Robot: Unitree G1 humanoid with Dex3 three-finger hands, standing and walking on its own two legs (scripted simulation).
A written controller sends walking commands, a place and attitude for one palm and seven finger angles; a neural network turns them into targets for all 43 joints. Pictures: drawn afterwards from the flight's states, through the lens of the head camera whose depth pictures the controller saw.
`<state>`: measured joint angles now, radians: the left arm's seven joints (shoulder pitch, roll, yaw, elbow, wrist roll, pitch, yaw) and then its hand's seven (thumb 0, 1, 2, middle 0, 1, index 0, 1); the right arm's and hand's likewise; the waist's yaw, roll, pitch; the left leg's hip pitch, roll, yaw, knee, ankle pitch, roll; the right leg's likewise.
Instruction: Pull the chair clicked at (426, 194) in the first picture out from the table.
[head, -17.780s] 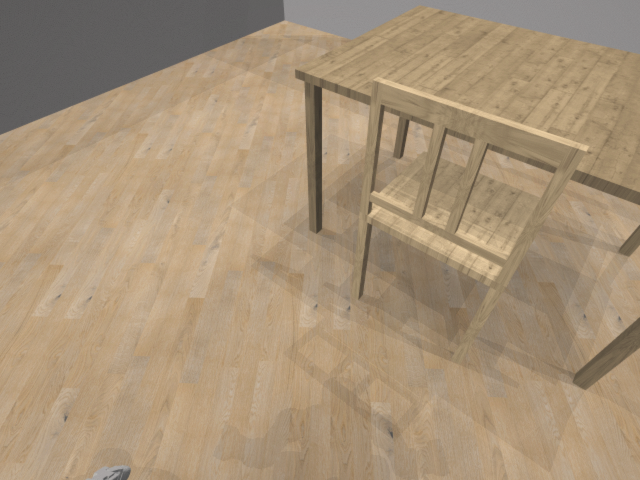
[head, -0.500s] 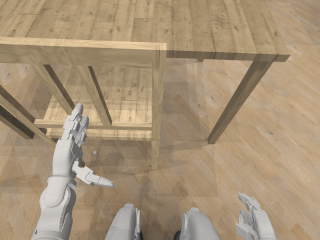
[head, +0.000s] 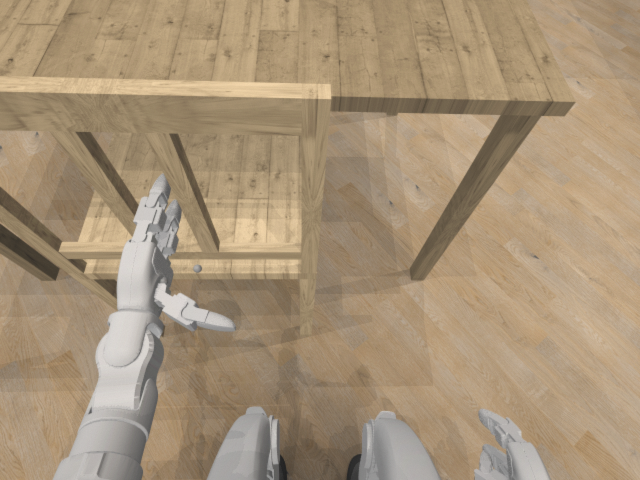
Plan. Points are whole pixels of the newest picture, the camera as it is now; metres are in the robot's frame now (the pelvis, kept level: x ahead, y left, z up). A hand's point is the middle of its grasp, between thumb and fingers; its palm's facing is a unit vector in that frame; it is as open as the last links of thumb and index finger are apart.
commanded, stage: push the fingers through the gap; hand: left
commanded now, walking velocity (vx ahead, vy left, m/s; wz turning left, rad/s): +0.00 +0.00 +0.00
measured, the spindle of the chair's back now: (119, 199) +0.46 +0.28 +0.01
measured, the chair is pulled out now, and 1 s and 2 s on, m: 0.00 0.00 0.00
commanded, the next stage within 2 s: hook a spindle and tug to test in 1.08 s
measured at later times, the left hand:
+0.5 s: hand (204, 232) +0.41 +0.16 +0.02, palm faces +0.03 -1.00 -0.03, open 17.0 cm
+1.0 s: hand (200, 220) +0.43 +0.17 +0.02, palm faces +0.05 -1.00 -0.02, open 16.9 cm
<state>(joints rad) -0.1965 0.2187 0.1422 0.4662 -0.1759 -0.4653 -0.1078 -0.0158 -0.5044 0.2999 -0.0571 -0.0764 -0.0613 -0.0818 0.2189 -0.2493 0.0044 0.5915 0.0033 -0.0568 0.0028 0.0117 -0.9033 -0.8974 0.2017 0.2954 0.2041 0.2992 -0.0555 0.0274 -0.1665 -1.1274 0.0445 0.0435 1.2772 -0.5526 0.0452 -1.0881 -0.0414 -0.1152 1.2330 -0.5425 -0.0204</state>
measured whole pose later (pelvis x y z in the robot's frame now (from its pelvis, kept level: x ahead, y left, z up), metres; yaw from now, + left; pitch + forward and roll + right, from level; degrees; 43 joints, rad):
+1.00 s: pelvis +0.00 +0.00 +0.00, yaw -1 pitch +25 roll -3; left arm -0.51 0.29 0.28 0.83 -0.14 -0.53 -0.13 -0.02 -0.50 0.30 -0.06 -0.08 -0.06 -0.08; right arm 0.26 -0.25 0.00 0.63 -0.01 0.02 0.02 0.01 -0.90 -0.90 0.20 0.30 0.20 0.30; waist -0.10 0.02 -0.16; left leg -1.16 0.06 0.05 1.27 -0.54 0.04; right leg -1.13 -0.03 -0.11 1.23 -0.53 -0.02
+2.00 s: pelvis +0.01 +0.01 +0.00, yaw -1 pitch +26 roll -3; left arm -0.49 0.27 0.22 0.78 -0.15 -0.51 -0.06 0.00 0.48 0.72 -0.45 -1.42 -0.44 -1.43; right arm 0.26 -0.25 -0.01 0.63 -0.01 0.03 0.04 0.01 -0.90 -0.90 0.20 0.30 0.20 0.30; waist -0.10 0.03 -0.16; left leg -1.15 0.05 0.05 1.26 -0.56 0.05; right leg -1.11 -0.03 -0.10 1.20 -0.53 -0.01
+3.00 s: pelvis +0.03 +0.00 +0.08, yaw +0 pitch +14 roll -1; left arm -0.26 0.19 0.10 0.68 -0.12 -0.21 0.10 0.05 0.68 0.77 -0.30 -1.15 -0.46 -1.45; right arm 0.24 -0.20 0.03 0.56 0.05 0.14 -0.09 0.01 -0.91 -0.90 0.20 0.30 0.20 0.30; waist -0.08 0.00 -0.06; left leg -0.66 0.02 0.08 0.82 -0.41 0.04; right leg -0.65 -0.03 -0.07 0.80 -0.39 0.00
